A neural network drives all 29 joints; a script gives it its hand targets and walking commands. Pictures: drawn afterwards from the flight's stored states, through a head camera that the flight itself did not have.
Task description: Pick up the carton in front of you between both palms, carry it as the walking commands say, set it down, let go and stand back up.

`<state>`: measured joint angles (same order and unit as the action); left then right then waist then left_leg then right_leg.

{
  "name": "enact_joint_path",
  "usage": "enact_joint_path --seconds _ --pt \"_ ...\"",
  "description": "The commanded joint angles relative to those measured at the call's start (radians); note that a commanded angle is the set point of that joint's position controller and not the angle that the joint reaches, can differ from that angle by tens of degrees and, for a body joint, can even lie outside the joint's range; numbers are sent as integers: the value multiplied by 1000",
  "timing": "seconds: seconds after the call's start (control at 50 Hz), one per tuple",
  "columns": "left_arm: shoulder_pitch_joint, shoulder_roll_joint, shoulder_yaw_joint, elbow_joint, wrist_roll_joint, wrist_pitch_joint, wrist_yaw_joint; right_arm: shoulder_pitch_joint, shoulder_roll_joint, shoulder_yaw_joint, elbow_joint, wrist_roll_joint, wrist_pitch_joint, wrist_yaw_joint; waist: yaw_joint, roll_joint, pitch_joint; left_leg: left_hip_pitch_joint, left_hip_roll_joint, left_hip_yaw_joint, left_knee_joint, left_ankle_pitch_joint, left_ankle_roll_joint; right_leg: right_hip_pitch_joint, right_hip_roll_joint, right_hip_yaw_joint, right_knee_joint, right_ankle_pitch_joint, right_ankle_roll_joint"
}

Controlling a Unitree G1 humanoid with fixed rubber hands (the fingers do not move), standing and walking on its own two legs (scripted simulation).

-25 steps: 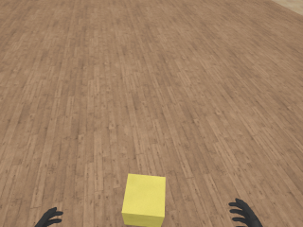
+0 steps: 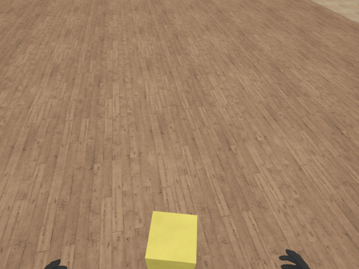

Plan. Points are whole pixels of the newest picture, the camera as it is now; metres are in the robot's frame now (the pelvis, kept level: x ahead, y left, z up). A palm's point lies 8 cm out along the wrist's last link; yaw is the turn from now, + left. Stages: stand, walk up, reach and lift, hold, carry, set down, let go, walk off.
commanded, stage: stand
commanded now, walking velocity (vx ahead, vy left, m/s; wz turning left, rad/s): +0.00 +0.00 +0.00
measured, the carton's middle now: (172, 244) +0.38 +0.00 -0.65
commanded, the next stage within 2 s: none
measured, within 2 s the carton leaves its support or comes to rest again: neither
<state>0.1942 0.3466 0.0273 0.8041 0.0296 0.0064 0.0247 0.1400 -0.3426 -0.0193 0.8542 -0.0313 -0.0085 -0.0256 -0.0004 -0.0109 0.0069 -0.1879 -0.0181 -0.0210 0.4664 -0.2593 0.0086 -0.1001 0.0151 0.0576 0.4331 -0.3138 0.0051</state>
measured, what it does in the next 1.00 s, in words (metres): stands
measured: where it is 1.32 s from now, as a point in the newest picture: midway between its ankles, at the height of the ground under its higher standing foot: outside the picture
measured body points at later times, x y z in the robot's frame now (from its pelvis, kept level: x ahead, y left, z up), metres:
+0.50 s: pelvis -0.02 +0.00 +0.00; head -0.02 +0.00 +0.45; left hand +0.09 +0.31 -0.11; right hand +0.10 -0.31 -0.10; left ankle -0.01 +0.11 -0.74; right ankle -0.05 -0.13 -0.74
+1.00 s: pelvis -0.02 +0.00 +0.01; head -0.03 +0.00 +0.46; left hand +0.07 +0.31 -0.11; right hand +0.09 -0.31 -0.11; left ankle -0.01 +0.11 -0.74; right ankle -0.05 -0.13 -0.74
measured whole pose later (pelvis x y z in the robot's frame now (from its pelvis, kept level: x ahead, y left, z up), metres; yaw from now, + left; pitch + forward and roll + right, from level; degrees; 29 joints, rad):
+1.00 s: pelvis -0.02 +0.00 +0.01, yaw +1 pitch -3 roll +0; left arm 0.15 0.38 0.01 0.99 0.02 0.00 0.01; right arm 0.11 -0.38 -0.01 1.03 -0.02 -0.01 -0.01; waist 0.00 -0.01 0.03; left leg -0.14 -0.02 -0.03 0.37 -0.17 0.01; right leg -0.06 0.01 0.05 0.34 -0.24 0.01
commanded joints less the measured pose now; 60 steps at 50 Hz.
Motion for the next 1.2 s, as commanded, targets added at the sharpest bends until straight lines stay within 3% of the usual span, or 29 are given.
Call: enact_joint_path --seconds 0.0,0.5,1.18 --pt "-21 152 35 -38 -1 -13 3 -38 -159 -34 -40 1 -13 -4 0 13 -45 85 105 -92 -51 314 11 -55 -93 57 -62 296 -4" --pt "-49 182 28 83 -6 -19 -5 -56 -193 -25 84 8 -16 3 0 10 0 81 115 -115 -127 202 15 -45 -108 76 -137 187 -19" --pt "-77 208 13 164 -13 -21 -9 -74 -220 -19 152 16 -16 9 -2 12 -2 93 127 -124 -157 229 22 -16 -121 74 -162 202 -25"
